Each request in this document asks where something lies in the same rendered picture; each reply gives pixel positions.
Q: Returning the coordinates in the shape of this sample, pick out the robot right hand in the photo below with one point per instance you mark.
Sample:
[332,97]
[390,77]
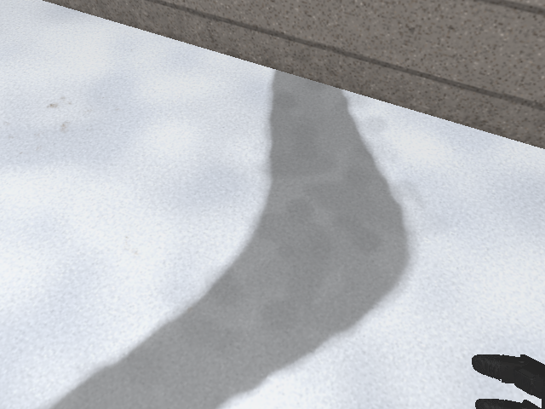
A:
[526,374]

